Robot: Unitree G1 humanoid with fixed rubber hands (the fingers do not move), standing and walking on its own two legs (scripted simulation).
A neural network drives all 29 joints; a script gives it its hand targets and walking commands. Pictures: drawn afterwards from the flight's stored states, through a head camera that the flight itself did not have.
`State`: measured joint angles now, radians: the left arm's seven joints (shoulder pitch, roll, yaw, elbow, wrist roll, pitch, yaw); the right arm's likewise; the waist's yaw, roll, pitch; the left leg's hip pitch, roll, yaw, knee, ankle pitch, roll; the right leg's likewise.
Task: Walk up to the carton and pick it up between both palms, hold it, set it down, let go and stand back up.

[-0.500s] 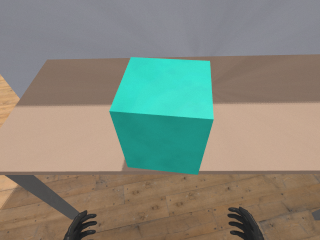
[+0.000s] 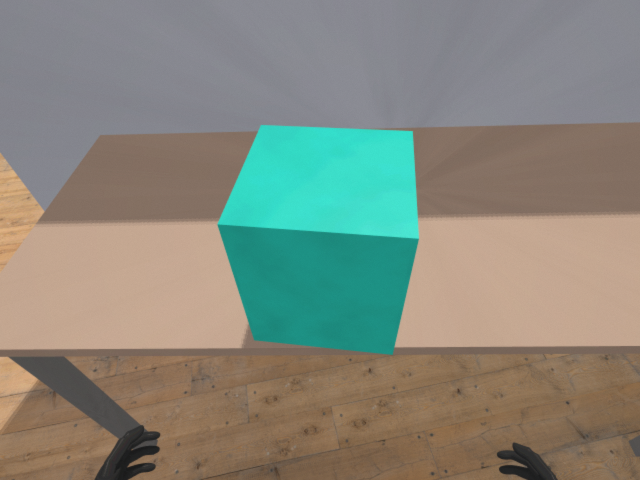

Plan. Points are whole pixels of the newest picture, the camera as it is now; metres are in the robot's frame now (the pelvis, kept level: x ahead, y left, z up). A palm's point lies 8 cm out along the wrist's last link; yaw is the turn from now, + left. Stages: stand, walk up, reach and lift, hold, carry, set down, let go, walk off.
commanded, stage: stand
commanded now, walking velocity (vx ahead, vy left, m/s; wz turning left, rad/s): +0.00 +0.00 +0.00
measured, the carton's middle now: (328, 242) +0.44 +0.00 +0.06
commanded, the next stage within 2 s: none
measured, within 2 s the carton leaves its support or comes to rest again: neither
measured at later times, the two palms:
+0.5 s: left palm out of the picture +0.13 +0.29 -0.07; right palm out of the picture +0.12 -0.28 -0.10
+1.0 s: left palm out of the picture +0.10 +0.30 -0.08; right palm out of the picture +0.09 -0.29 -0.10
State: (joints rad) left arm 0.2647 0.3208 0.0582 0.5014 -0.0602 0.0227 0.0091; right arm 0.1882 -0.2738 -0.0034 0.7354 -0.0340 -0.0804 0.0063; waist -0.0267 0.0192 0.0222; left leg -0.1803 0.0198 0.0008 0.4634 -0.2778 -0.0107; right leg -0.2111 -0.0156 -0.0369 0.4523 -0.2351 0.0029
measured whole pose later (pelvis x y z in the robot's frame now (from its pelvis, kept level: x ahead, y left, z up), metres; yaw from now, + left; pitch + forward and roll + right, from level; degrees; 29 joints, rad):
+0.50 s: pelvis +0.00 +0.00 +0.00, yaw +0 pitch +0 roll +0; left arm 0.26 0.36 0.05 0.66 -0.06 -0.02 0.00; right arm 0.19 -0.35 0.00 0.78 -0.03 -0.03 0.01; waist -0.03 0.02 0.02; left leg -0.18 0.02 0.00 0.48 -0.29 -0.01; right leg -0.21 -0.02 -0.04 0.47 -0.25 0.00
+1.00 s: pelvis -0.01 +0.00 +0.00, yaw +0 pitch -1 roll +0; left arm 0.26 0.37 0.03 0.73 -0.06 -0.02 0.00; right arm 0.19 -0.35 0.00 0.84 -0.03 -0.02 0.01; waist -0.03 0.02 0.01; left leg -0.18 0.02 0.00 0.48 -0.28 -0.01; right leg -0.21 -0.02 -0.04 0.47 -0.24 0.00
